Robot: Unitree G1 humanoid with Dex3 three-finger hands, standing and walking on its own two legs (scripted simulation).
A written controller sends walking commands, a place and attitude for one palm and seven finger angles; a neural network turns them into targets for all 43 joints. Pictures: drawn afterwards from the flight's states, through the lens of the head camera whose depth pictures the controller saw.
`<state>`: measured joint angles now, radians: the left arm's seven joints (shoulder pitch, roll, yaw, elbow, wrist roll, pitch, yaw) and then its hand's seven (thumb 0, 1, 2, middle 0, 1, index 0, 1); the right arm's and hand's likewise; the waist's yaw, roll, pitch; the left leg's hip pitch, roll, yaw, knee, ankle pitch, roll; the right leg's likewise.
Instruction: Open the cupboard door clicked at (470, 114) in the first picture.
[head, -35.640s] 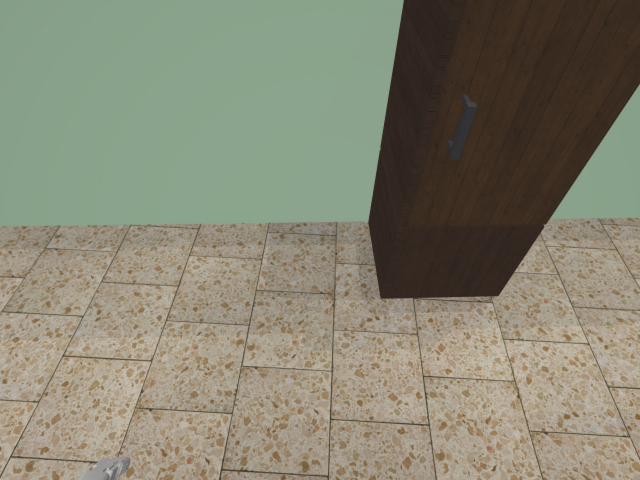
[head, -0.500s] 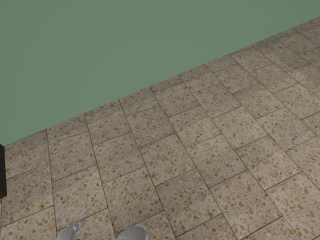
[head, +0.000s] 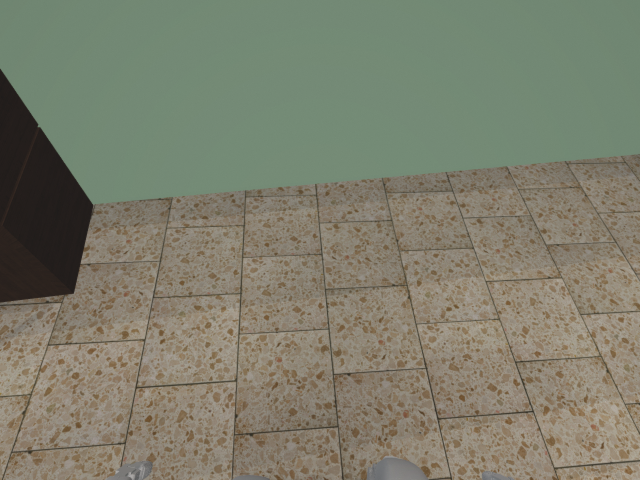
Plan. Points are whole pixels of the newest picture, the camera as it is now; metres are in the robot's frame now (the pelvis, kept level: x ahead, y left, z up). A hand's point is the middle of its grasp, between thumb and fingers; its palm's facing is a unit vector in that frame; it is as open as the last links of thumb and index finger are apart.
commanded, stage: turn to face it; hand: left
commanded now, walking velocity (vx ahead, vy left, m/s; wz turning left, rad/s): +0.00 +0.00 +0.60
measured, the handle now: out of the picture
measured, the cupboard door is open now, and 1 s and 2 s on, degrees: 43 43 43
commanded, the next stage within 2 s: take the last steps up to it in 1.46 s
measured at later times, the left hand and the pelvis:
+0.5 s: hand out of the picture +0.00 +0.19 -0.19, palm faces +0.34 -0.91 -0.22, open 7.4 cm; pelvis +0.01 -0.02 -0.01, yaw +19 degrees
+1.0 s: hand out of the picture -0.01 +0.15 -0.16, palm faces +0.58 -0.77 -0.25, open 7.4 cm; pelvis +0.04 -0.06 +0.00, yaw +37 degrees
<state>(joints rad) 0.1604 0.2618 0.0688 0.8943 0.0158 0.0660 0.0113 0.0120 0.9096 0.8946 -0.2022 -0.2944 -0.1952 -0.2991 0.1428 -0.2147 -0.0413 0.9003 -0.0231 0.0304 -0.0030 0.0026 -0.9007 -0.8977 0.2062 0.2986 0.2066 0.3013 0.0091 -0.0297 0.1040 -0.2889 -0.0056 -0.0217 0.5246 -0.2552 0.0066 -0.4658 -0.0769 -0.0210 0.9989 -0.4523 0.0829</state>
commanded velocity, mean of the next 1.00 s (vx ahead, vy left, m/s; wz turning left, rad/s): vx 0.00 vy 0.00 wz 0.59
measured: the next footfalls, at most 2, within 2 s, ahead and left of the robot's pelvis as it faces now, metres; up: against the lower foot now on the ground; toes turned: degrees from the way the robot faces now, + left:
right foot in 0.12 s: +0.06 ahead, -0.15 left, +0.00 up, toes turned +2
left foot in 0.46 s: +0.02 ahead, +0.10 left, +0.00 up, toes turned +23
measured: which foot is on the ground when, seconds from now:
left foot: down 0.00-0.12, up 0.14-0.44, down 0.46-0.80, up 0.82-1.00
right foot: up 0.00-0.10, down 0.12-0.46, up 0.48-0.78, down 0.80-1.00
